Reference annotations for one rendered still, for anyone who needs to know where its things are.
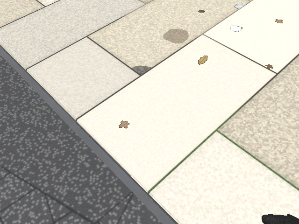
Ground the robot right hand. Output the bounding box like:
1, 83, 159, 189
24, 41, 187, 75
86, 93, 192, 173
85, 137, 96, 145
262, 214, 299, 224

